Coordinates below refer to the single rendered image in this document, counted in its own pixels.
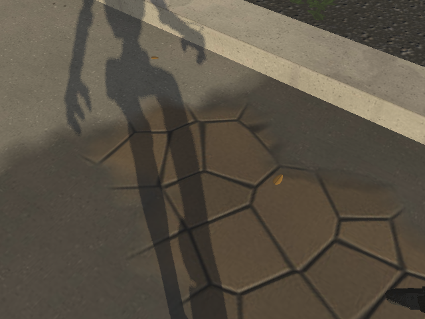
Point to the robot right hand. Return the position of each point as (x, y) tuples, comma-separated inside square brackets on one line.
[(407, 297)]

